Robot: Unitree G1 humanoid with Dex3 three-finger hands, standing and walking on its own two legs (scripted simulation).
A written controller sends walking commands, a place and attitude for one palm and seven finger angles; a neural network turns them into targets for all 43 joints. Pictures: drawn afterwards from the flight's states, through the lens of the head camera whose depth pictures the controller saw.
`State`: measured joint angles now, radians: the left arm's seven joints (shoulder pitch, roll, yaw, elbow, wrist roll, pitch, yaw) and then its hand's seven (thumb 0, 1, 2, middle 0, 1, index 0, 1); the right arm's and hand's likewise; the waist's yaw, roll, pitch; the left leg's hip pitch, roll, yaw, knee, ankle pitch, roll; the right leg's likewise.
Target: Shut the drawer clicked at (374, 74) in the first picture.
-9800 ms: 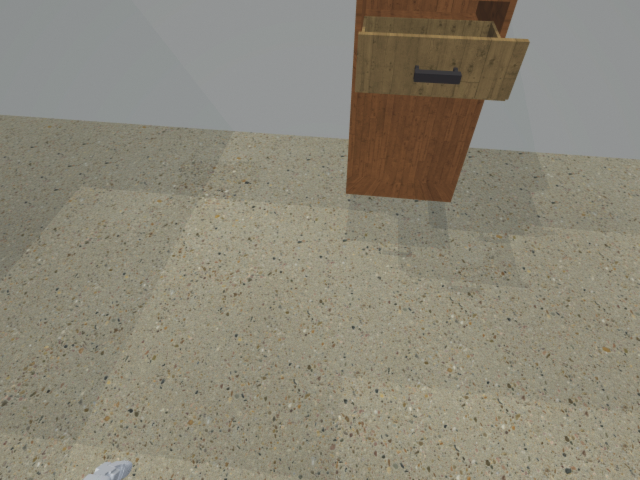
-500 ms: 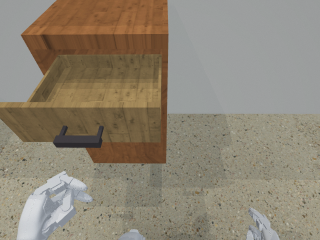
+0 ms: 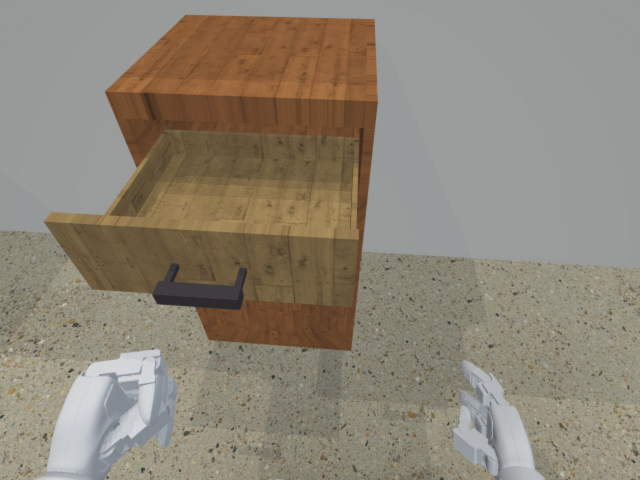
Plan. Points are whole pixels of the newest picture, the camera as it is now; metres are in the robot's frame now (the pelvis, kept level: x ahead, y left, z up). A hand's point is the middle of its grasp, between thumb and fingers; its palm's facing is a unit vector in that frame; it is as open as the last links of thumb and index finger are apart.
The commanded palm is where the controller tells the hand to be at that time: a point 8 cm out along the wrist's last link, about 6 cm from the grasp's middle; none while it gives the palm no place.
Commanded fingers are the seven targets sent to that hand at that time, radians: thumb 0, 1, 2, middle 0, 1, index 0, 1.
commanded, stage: raise the hand and make a fist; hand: left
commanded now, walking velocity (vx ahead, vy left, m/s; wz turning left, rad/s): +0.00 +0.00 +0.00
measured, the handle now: (203, 283) +0.37 +0.21 +0.02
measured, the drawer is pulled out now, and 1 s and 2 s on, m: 0.28 0.28 0.28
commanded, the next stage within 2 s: bring the fist close to the handle in 0.54 s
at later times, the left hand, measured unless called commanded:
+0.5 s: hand (156, 407) +0.16 +0.17 +0.12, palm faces +0.05 -0.99 -0.09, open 3.3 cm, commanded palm +0.13 +0.23 +0.12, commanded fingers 0.00 0.90 0.90 -1.40 -1.60 -1.40 -1.60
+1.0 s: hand (174, 391) +0.19 +0.17 +0.09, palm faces +0.04 -1.00 -0.07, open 3.3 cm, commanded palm +0.17 +0.23 +0.09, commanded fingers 0.00 0.90 0.90 -1.40 -1.60 -1.40 -1.60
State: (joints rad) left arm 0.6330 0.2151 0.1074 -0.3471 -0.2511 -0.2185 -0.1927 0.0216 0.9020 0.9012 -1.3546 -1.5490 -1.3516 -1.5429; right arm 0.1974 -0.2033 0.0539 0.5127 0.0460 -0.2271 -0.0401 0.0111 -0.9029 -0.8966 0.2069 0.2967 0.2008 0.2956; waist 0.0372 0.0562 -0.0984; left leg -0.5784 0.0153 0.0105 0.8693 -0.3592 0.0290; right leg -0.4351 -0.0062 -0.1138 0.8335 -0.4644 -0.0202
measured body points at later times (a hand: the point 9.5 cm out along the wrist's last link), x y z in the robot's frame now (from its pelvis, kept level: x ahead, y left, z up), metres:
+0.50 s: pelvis +0.00 -0.01 +0.01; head -0.02 -0.02 +0.46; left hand +0.15 +0.23 +0.12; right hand +0.19 -0.24 -0.05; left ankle +0.05 +0.10 -0.70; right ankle -0.02 -0.11 -0.70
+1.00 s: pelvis +0.00 -0.02 +0.01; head +0.01 -0.03 +0.46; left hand +0.18 +0.23 +0.09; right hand +0.19 -0.26 -0.06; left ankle +0.05 +0.10 -0.70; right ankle -0.02 -0.11 -0.70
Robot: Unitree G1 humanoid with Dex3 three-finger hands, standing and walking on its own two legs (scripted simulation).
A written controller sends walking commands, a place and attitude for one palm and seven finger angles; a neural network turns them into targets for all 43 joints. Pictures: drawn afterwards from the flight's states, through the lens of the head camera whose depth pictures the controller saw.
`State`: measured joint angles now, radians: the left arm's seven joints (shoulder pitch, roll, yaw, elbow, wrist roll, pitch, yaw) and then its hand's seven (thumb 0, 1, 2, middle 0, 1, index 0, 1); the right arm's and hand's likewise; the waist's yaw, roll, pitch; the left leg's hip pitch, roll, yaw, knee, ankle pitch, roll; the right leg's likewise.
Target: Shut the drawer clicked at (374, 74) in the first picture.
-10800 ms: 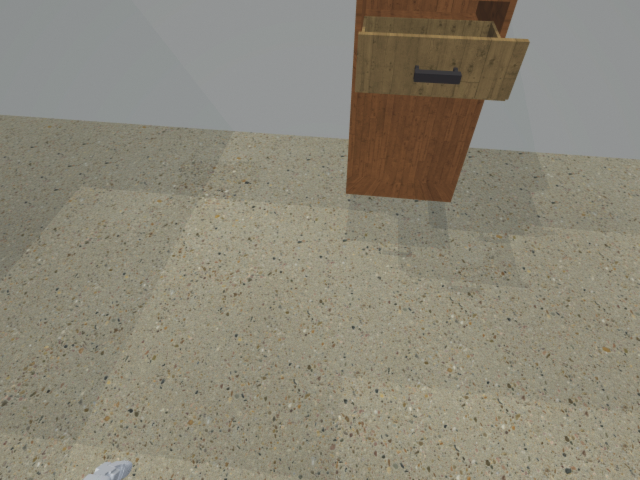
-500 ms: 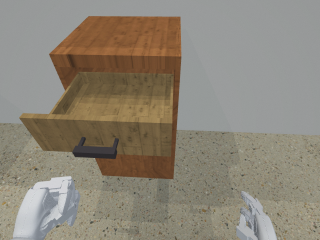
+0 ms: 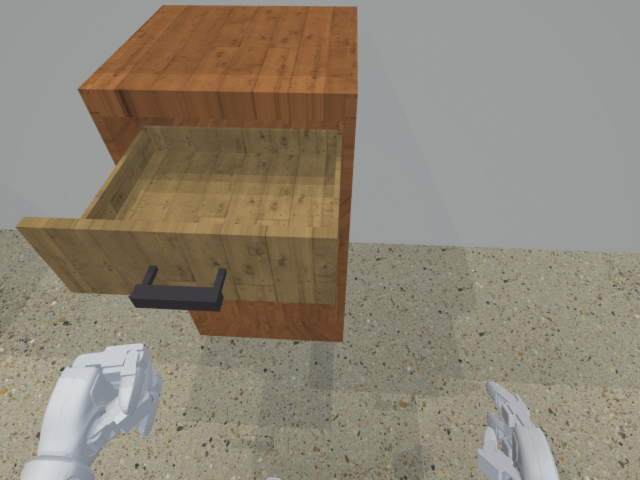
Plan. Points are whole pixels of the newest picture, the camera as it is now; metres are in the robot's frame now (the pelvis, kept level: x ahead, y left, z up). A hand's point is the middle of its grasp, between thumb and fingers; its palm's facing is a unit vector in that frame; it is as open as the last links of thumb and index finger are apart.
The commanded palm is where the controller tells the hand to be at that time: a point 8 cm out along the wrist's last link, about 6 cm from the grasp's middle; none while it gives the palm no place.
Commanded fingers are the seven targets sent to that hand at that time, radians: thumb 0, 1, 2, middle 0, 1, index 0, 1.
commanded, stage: bring the fist close to the handle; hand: left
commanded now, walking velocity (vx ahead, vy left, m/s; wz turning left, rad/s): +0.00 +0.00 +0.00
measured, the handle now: (182, 285) +0.37 +0.23 +0.02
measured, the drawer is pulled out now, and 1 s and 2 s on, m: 0.28 0.28 0.23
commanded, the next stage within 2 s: push the drawer shut in 1.04 s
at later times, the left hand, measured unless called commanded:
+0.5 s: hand (184, 373) +0.23 +0.18 +0.03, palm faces +0.00 -1.00 -0.05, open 3.3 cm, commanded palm +0.22 +0.25 +0.03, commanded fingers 0.00 0.90 0.90 -1.40 -1.60 -1.40 -1.60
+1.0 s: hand (192, 366) +0.25 +0.18 +0.02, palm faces +0.01 -1.00 -0.06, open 3.3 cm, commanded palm +0.23 +0.24 +0.02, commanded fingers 0.00 0.90 0.90 -1.40 -1.60 -1.40 -1.60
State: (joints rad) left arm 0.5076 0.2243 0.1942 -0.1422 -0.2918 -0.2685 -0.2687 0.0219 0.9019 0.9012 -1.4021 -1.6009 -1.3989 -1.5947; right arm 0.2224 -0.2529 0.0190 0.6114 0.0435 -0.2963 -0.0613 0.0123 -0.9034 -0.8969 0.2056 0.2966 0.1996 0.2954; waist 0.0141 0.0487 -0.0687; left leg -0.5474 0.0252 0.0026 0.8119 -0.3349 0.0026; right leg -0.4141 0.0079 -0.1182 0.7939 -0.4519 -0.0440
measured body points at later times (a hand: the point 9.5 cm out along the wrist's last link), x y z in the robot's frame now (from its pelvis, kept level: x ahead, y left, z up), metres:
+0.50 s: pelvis +0.00 +0.01 -0.02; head +0.04 +0.00 +0.42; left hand +0.23 +0.24 +0.04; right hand +0.16 -0.23 -0.11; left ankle +0.05 +0.12 -0.70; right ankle -0.02 -0.09 -0.70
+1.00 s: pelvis +0.00 +0.01 -0.04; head +0.05 +0.00 +0.41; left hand +0.24 +0.24 +0.02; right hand +0.15 -0.24 -0.12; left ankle +0.05 +0.12 -0.70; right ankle -0.02 -0.09 -0.70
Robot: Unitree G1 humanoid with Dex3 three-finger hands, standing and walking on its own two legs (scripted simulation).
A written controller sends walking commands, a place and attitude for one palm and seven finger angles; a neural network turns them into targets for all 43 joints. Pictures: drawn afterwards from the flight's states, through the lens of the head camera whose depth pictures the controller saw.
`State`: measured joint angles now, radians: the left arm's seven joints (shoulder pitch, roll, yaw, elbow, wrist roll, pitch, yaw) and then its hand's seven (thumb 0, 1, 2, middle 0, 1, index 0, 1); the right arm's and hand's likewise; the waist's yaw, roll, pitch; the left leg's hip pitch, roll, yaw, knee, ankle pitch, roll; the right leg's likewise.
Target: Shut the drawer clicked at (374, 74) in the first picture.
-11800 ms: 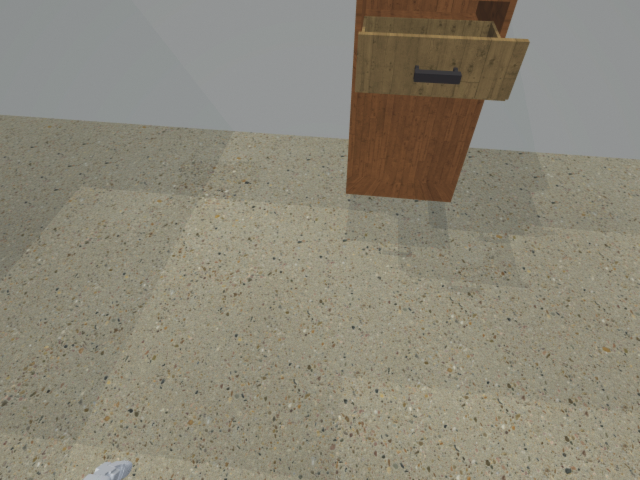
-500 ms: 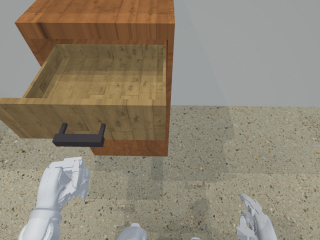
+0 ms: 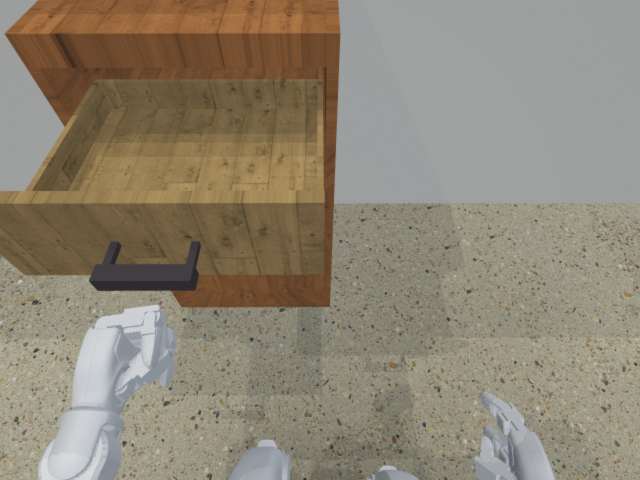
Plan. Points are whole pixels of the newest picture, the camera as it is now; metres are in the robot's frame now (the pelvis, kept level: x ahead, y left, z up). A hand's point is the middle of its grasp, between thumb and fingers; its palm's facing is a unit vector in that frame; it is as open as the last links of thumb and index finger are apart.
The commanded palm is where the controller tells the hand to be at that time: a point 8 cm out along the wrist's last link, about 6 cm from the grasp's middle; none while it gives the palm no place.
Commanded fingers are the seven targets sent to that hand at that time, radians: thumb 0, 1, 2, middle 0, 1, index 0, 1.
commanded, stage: bring the fist close to the handle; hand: left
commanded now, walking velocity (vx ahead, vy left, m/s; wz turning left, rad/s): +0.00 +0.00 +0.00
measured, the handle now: (150, 263) +0.37 +0.23 +0.05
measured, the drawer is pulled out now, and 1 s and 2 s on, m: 0.28 0.23 0.10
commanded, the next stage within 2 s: push the drawer shut in 0.04 s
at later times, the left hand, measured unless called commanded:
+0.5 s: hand (176, 320) +0.29 +0.18 +0.06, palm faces +0.02 -1.00 -0.05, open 3.3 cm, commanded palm +0.27 +0.24 +0.05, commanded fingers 0.00 0.90 0.90 -1.40 -1.60 -1.40 -1.60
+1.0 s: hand (182, 280) +0.34 +0.19 +0.05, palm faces +0.03 -1.00 -0.05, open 2.9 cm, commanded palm +0.33 +0.24 +0.05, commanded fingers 0.00 0.90 0.90 -1.40 -1.60 -1.40 -1.60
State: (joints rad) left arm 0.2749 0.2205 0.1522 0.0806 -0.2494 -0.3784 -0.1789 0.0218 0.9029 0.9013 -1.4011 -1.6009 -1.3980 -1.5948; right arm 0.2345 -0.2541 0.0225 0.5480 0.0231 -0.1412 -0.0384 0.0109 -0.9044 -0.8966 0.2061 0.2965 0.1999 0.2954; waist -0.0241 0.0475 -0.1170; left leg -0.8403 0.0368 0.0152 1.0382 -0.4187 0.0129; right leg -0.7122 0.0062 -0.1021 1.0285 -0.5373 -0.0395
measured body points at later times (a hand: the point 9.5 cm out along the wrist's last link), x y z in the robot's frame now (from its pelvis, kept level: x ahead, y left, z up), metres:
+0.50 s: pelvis +0.00 +0.00 +0.00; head +0.06 -0.01 +0.45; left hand +0.28 +0.23 +0.06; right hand +0.16 -0.25 -0.09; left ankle +0.05 +0.11 -0.67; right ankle -0.01 -0.10 -0.67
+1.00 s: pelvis -0.01 +0.00 +0.00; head +0.06 +0.00 +0.44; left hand +0.34 +0.24 +0.06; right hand +0.12 -0.25 -0.10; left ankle +0.05 +0.11 -0.67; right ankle -0.01 -0.10 -0.67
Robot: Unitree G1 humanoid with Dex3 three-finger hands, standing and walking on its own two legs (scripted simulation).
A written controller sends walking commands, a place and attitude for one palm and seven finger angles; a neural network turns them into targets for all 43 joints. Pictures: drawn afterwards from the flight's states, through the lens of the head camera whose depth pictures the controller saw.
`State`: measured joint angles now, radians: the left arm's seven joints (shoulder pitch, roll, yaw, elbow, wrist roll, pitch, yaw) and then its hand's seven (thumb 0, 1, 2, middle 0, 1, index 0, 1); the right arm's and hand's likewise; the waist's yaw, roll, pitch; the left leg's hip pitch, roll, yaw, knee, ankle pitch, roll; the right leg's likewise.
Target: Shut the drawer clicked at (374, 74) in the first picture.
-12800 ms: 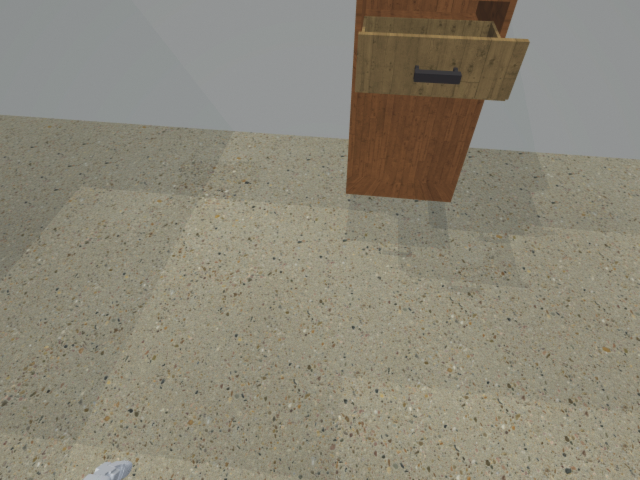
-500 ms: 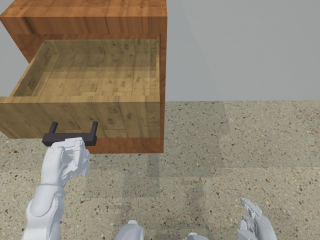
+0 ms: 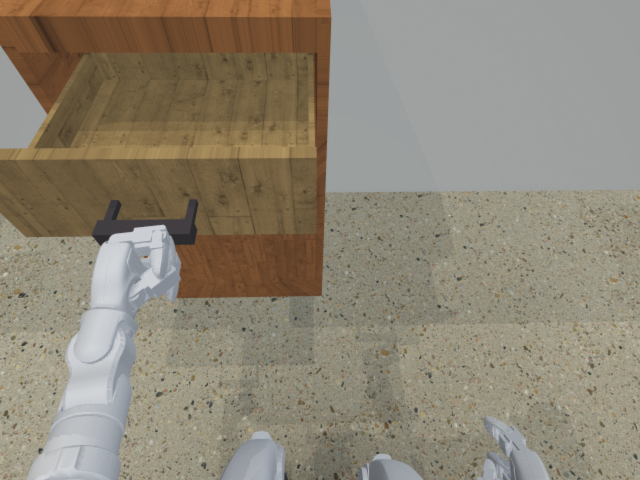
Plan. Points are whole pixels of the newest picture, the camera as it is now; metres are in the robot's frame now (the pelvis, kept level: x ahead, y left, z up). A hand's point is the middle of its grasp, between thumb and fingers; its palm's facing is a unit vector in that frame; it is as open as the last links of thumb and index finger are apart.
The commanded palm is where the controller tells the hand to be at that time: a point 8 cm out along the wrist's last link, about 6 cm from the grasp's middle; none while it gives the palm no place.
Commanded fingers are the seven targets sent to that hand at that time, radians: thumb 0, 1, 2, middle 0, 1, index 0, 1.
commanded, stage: push the drawer shut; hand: left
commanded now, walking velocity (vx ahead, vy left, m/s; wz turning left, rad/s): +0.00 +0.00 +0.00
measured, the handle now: (150, 219) +0.43 +0.24 +0.05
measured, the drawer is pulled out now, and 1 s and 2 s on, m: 0.23 0.10 0.00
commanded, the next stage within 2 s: none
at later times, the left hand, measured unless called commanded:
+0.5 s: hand (178, 232) +0.41 +0.20 +0.05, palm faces +0.02 -1.00 -0.04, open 2.9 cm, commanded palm +0.40 +0.25 +0.05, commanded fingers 0.00 0.90 0.90 -1.40 -1.60 -1.40 -1.60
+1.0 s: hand (186, 194) +0.48 +0.20 +0.05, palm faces +0.03 -1.00 -0.03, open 2.9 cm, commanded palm +0.46 +0.25 +0.05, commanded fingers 0.00 0.90 0.90 -1.40 -1.60 -1.40 -1.60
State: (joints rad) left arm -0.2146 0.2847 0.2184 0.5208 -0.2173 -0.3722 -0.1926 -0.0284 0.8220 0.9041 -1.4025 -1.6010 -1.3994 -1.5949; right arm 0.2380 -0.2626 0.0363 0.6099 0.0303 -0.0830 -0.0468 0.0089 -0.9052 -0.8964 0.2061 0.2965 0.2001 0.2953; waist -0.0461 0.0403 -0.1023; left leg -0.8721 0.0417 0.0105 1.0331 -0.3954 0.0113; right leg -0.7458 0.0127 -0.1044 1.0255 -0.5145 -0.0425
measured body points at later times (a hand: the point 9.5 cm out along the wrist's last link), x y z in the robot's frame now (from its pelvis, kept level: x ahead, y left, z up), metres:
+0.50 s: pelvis +0.00 +0.01 +0.00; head +0.09 +0.02 +0.44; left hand +0.41 +0.25 +0.06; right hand +0.09 -0.25 -0.11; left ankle +0.06 +0.11 -0.67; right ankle +0.00 -0.09 -0.67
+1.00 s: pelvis +0.00 +0.02 -0.01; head +0.11 +0.03 +0.42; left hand +0.47 +0.25 +0.06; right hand +0.03 -0.25 -0.13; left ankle +0.06 +0.11 -0.67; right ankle +0.00 -0.09 -0.67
